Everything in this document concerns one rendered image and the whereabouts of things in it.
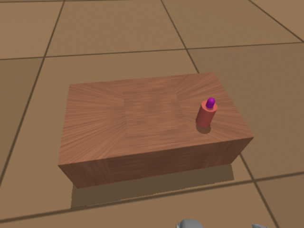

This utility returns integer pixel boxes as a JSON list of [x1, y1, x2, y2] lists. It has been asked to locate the bottle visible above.
[[196, 98, 218, 127]]

